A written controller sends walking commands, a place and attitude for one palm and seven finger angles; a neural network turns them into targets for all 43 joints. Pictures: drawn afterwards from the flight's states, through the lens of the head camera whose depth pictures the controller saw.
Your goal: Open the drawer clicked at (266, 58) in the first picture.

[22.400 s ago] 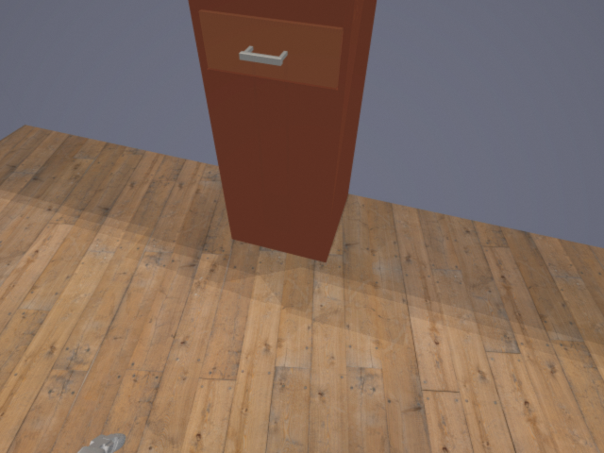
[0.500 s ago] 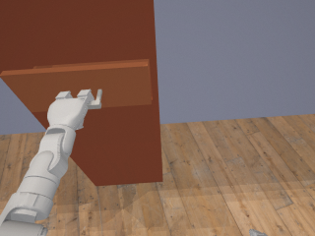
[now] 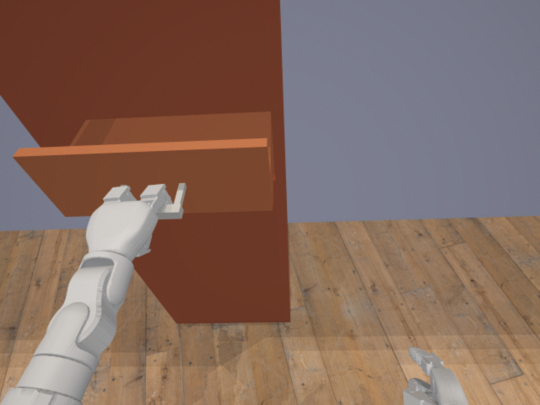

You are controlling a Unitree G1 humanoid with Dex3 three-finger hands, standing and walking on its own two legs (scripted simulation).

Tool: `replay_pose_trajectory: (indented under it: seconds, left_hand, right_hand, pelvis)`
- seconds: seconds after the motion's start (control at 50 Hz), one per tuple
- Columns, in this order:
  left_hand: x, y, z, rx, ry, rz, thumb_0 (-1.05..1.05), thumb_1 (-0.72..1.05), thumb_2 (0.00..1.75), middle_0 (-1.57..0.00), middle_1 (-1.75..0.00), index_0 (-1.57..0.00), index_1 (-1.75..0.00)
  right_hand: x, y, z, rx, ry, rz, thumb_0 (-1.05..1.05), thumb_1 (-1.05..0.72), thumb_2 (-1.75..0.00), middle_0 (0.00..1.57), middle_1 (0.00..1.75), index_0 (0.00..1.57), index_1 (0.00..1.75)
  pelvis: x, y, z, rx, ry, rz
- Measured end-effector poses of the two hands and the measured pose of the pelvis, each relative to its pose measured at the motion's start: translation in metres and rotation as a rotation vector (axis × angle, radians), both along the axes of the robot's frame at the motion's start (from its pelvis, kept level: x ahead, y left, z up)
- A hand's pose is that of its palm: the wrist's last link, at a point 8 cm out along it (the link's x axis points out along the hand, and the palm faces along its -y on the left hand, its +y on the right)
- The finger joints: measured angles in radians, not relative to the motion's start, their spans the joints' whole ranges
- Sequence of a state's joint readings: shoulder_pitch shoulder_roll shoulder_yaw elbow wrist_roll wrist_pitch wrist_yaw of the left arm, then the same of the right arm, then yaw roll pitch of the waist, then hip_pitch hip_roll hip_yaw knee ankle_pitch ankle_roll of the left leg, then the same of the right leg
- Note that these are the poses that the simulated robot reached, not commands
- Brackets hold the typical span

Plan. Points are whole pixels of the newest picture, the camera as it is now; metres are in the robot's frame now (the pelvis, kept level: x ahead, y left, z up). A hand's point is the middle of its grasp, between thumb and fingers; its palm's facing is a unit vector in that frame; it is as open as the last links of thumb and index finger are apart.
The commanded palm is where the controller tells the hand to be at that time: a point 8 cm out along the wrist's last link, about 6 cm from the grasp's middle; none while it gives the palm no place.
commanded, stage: pull the drawer open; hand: left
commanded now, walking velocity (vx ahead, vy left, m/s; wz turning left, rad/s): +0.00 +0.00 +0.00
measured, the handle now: (148, 201) +0.40 +0.22 +0.09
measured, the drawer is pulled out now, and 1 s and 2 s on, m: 0.08 0.11 0.22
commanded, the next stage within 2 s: none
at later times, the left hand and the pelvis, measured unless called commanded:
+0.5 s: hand (137, 257) +0.31 +0.22 +0.07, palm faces +0.00 -0.07 -1.00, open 5.7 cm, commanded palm +0.29 +0.23 +0.12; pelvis -0.03 -0.01 +0.00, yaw +2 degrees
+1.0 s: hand (136, 260) +0.30 +0.22 +0.07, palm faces +0.01 -0.07 -1.00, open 5.7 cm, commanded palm +0.25 +0.23 +0.12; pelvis -0.04 +0.00 +0.00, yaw +0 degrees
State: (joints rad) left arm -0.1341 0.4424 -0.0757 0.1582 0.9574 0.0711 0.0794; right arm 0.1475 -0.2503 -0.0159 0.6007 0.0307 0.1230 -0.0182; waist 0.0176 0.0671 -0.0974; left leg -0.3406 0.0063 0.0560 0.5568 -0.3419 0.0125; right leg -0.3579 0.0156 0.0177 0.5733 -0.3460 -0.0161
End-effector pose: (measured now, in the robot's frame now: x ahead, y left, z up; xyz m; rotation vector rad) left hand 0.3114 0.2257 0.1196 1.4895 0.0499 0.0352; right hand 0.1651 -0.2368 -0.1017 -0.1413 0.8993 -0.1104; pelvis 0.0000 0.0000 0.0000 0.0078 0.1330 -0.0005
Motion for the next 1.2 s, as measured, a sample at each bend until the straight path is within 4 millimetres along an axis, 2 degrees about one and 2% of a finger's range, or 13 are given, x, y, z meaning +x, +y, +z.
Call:
replay_pose_trajectory:
  seconds: [0.16, 0.36, 0.76, 0.9, 1.04, 1.2]
  left_hand:
    - [-0.025, -0.001, 0.0, -0.005, -0.011, -0.002, 0.01, 0.77, 0.83, -0.27, -1.33, -0.33, -1.25]
    - [-0.025, -0.002, 0.0, 0.011, -0.021, 0.012, 0.01, 0.75, 0.85, -0.31, -1.32, -0.35, -1.29]
    - [-0.024, -0.002, 0.0, 0.025, -0.009, -0.003, 0.01, 0.75, 0.85, -0.33, -1.33, -0.34, -1.31]
    - [-0.024, -0.002, 0.0, 0.029, -0.014, -0.008, 0.01, 0.75, 0.85, -0.33, -1.33, -0.34, -1.31]
    - [-0.035, -0.001, -0.001, -0.006, -0.022, -0.011, 0.01, 0.77, 0.82, -0.3, -1.34, -0.34, -1.27]
    - [-0.072, -0.002, -0.002, -0.04, -0.041, -0.012, 0.02, 0.78, 0.81, -0.27, -1.35, -0.33, -1.24]
  right_hand:
    - [0.004, -0.002, -0.001, -0.004, -0.004, 0.02, 0.01, -0.91, -0.89, 0.2, 0.3, 0.2, 0.3]
    - [-0.002, -0.001, -0.006, -0.016, 0.008, 0.036, 0.01, -0.91, -0.89, 0.2, 0.3, 0.2, 0.3]
    - [-0.061, -0.015, -0.011, -0.045, 0.053, -0.019, 0.01, -0.91, -0.89, 0.2, 0.3, 0.21, 0.3]
    - [-0.073, -0.013, -0.014, -0.037, 0.07, -0.035, 0.01, -0.91, -0.89, 0.2, 0.3, 0.2, 0.3]
    - [-0.063, -0.008, -0.005, -0.007, 0.014, -0.062, 0.01, -0.91, -0.89, 0.2, 0.3, 0.21, 0.3]
    - [-0.021, 0.002, 0.008, 0.012, -0.07, -0.008, 0.01, -0.91, -0.89, 0.2, 0.3, 0.2, 0.3]
  pelvis:
    - [0.001, -0.003, 0.0, 0.003, -0.013, 0.004]
    - [-0.014, -0.008, -0.001, 0.003, -0.027, 0.027]
    - [-0.042, -0.008, -0.002, 0.005, -0.048, 0.024]
    - [-0.045, -0.005, -0.002, 0.005, -0.046, 0.017]
    - [-0.036, 0.0, 0.0, 0.005, -0.051, -0.015]
    - [-0.019, 0.006, 0.0, 0.0, -0.048, -0.02]
